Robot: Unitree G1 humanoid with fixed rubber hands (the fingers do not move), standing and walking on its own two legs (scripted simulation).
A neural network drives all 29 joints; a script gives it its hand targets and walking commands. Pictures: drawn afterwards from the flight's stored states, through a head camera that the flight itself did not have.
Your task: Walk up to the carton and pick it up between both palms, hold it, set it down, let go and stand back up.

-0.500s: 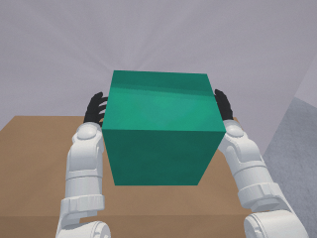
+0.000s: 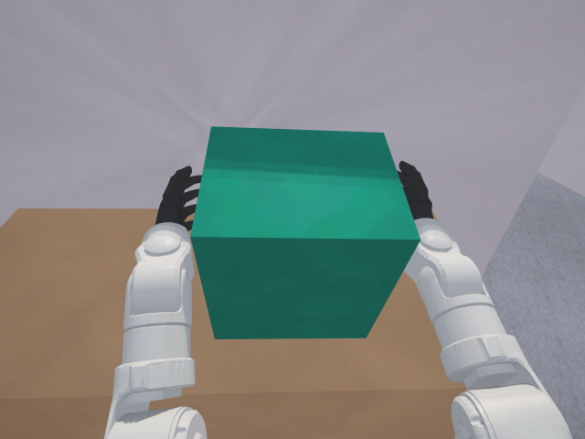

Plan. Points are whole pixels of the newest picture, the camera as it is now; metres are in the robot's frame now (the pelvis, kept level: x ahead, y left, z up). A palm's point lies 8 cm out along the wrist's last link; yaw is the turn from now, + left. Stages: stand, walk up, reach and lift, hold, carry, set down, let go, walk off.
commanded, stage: hold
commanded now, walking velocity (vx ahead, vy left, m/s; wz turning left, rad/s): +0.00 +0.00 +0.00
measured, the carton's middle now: (295, 241) +0.37 +0.01 +0.14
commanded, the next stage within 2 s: none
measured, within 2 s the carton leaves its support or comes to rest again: neither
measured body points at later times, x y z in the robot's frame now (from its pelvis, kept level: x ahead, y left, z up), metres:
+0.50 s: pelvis +0.01 -0.01 +0.00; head -0.05 +0.02 +0.45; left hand +0.38 +0.17 +0.19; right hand +0.38 -0.15 +0.20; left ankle +0.06 +0.13 -0.75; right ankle -0.02 -0.13 -0.75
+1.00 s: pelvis +0.00 -0.01 +0.00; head -0.06 +0.02 +0.45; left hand +0.37 +0.17 +0.19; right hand +0.38 -0.16 +0.19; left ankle +0.06 +0.13 -0.75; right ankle -0.02 -0.13 -0.75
